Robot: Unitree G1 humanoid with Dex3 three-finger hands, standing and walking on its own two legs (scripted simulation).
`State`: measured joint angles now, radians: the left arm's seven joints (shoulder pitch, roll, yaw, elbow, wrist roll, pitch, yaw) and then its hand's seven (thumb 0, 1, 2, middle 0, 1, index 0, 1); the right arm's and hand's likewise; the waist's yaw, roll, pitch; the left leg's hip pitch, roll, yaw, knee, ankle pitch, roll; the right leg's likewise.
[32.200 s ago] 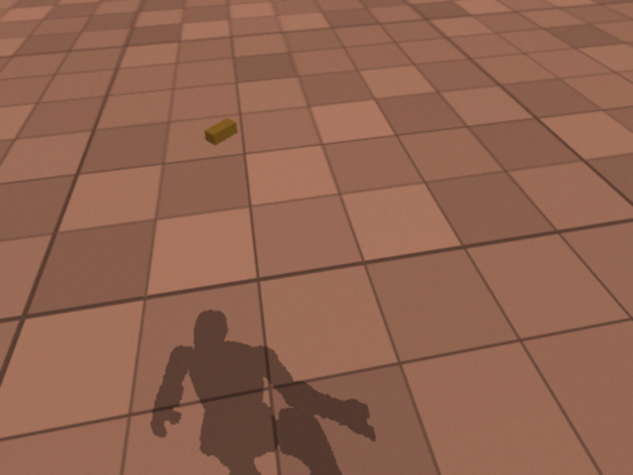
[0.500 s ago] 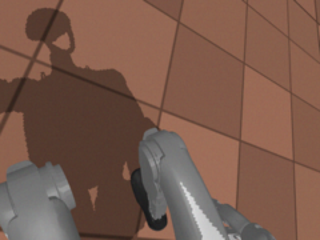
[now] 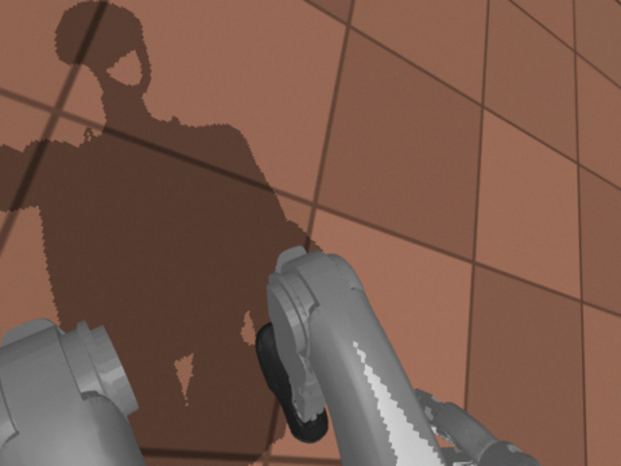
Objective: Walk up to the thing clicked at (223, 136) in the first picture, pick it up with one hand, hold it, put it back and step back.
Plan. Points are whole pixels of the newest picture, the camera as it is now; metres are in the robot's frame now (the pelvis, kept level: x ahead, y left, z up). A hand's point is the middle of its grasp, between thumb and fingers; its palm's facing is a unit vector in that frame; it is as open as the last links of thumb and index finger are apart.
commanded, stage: close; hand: left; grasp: from above
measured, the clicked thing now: out of the picture +0.43 +0.38 -0.27
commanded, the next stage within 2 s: settle in 0.20 s
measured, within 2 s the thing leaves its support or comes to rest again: leaves its support in 0.60 s
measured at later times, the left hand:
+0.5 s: hand out of the picture +0.41 +0.37 -0.23, palm faces -0.40 -0.20 -0.89, open 10.4 cm
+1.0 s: hand out of the picture +0.41 +0.39 -0.14, palm faces -0.40 -0.13 -0.90, open 10.4 cm
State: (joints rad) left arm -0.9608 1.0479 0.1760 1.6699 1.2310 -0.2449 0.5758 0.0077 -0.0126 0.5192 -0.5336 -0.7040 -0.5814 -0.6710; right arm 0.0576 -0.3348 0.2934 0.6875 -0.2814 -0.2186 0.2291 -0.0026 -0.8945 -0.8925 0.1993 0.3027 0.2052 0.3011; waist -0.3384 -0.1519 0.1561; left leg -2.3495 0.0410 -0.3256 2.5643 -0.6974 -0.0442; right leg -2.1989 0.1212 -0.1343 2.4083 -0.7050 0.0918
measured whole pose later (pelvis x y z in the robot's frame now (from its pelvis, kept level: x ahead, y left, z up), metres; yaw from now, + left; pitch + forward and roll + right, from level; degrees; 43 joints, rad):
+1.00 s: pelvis +0.00 +0.00 +0.02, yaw +3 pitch +31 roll -12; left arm -0.88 0.85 0.09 1.36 1.17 -0.15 0.34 0.02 -0.08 0.52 -0.64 -0.62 -0.71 -0.55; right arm 0.09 -0.31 0.14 0.69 -0.18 -0.11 0.23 0.00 -0.91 -0.90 0.20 0.30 0.20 0.30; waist -0.23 -0.02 -0.01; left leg -2.36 0.03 -0.25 2.47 -0.68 -0.03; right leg -2.20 0.07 -0.09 2.36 -0.73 0.08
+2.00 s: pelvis -0.01 -0.01 +0.14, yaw +10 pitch +33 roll -7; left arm -0.58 0.68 0.03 0.80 1.01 -0.10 0.03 0.01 -0.05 0.50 -0.63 -0.62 -0.69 -0.54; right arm 0.16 -0.27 0.00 0.64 -0.02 0.05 0.07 0.00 -0.91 -0.90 0.20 0.30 0.21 0.30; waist -0.10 0.04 -0.17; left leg -2.03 0.04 -0.13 2.06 -0.61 -0.02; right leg -1.92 0.02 -0.03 2.01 -0.67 0.06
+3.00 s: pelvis +0.05 +0.01 +0.42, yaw +14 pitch +12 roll -1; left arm -0.30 0.40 -0.17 0.77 0.99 0.05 0.11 0.00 -0.04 0.50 -0.60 -0.66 -0.66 -0.59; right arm 0.26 -0.23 -0.03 0.74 0.04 -0.03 -0.04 0.00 -0.90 -0.89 0.20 0.30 0.21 0.30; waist -0.05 0.04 -0.10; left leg -0.75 0.05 0.01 0.95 -0.39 -0.01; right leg -0.70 -0.01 0.03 0.92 -0.42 0.04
